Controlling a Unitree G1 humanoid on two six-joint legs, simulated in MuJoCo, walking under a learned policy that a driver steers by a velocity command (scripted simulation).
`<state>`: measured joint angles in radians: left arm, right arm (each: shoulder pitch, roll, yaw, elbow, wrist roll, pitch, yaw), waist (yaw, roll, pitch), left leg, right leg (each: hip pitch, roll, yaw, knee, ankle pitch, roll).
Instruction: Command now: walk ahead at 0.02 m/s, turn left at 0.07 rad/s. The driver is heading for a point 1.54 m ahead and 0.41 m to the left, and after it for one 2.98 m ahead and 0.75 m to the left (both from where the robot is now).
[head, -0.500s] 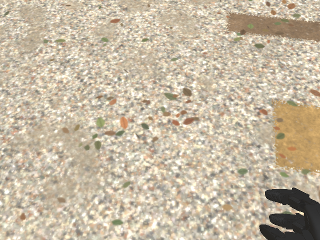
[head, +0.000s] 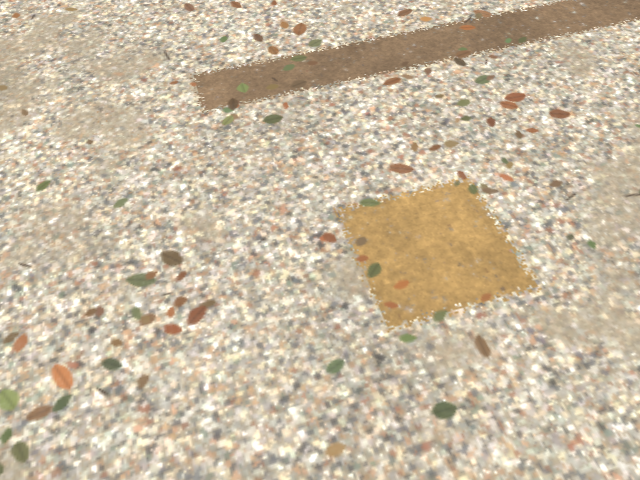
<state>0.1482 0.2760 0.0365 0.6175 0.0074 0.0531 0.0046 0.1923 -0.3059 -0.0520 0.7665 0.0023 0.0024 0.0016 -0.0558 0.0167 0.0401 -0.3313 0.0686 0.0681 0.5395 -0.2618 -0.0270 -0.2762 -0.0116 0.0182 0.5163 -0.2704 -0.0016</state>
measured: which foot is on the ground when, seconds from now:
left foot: up 0.00-0.54, down 0.56-1.00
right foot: down 0.00-0.54, up 0.56-0.98, down 1.00-1.00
